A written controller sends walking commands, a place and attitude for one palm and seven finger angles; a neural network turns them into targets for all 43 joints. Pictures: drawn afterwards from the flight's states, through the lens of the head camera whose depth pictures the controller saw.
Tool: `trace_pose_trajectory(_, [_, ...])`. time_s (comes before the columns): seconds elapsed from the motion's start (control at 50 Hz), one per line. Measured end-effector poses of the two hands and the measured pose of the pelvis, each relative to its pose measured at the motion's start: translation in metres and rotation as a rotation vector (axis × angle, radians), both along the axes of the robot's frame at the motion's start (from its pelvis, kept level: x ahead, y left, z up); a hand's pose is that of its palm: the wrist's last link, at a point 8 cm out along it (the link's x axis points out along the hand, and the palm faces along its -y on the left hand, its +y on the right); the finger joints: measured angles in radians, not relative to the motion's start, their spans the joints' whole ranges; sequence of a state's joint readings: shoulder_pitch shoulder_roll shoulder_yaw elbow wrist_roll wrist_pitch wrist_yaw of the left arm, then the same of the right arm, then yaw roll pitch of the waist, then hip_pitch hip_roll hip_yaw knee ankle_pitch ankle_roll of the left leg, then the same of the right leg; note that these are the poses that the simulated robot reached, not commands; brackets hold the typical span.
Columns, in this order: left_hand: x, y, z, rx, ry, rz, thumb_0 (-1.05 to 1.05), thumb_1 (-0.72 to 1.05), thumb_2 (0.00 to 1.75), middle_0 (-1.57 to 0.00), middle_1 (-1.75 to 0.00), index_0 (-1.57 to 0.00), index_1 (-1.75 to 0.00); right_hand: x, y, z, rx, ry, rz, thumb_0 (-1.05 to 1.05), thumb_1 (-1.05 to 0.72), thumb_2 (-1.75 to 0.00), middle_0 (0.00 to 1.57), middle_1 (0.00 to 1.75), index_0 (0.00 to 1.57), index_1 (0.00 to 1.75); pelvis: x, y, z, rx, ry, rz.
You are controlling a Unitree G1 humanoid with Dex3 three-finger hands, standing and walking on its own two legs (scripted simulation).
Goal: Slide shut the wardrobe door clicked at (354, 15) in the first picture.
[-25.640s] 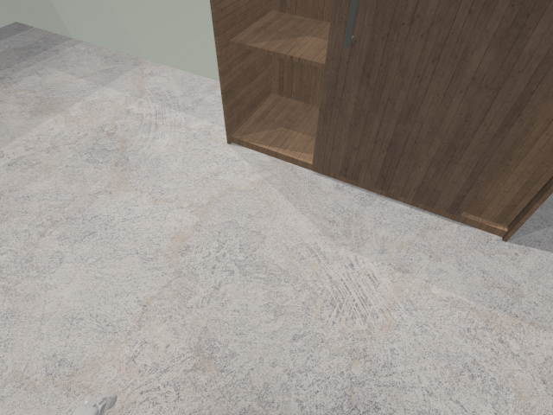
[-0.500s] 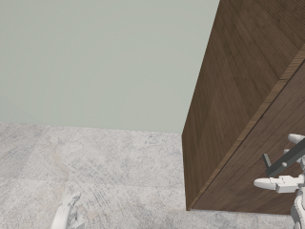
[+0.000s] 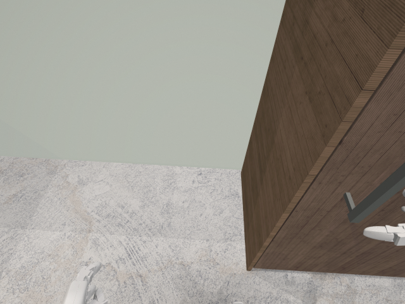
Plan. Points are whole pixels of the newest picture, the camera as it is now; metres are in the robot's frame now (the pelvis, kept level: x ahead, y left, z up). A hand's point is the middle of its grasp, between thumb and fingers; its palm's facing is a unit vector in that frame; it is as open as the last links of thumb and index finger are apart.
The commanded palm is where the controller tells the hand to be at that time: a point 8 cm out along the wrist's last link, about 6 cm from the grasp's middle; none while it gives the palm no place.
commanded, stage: slip the hand off the handle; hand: right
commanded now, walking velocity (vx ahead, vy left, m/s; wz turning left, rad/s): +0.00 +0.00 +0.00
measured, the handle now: (394, 167) +0.34 -0.32 +0.13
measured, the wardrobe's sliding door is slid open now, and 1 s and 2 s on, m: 0.00 0.00 0.00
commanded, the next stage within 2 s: draw the hand back to the body in 0.72 s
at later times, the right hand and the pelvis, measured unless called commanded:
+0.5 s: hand out of the picture +0.21 -0.36 +0.07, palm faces +0.54 +0.77 -0.35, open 14.7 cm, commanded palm +0.15 -0.39 +0.09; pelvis +0.00 -0.02 +0.00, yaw +0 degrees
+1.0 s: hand out of the picture +0.17 -0.32 +0.10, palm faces +0.40 +0.89 -0.20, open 14.7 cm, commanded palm +0.12 -0.37 +0.11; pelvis -0.01 -0.01 +0.00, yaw -2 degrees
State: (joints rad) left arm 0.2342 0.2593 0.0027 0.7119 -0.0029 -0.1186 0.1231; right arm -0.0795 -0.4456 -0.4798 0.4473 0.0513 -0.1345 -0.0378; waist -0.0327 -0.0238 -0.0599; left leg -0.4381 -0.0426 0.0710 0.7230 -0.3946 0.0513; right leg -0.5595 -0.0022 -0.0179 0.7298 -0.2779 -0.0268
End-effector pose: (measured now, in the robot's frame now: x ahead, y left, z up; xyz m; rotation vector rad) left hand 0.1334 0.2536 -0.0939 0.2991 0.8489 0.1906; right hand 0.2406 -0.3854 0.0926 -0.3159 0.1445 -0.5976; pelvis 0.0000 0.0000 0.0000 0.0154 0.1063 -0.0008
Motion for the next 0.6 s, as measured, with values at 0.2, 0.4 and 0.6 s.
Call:
trace_pose_trajectory(0.2, [-0.011,-0.01,0.002,-0.014,0.002,0.028,0.01,0.9,0.9,-0.21,-0.3,-0.21,-0.3,-0.008,-0.01,0.0,-0.016,-0.002,0.037,-0.01,0.55,-0.2,0.26,1.15,0.26,1.14,0.001,-0.013,0.0,0.009,0.0,0.018])
trace_pose_trajectory(0.4, [0.018,-0.031,0.01,-0.018,-0.074,-0.03,0.01,0.9,0.9,-0.2,-0.3,-0.2,-0.3,-0.06,-0.007,-0.005,-0.023,-0.01,-0.009,-0.01,0.55,-0.2,0.26,1.15,0.26,1.15,0.002,-0.023,-0.001,0.015,-0.018,0.003])
trace_pose_trajectory(0.6, [0.057,-0.057,0.026,-0.049,-0.203,-0.115,0.01,0.9,0.9,-0.21,-0.3,-0.21,-0.3,-0.096,0.002,0.0,-0.028,0.002,0.002,-0.01,0.55,-0.2,0.26,1.15,0.26,1.15,-0.001,-0.024,0.0,0.017,-0.037,-0.015])
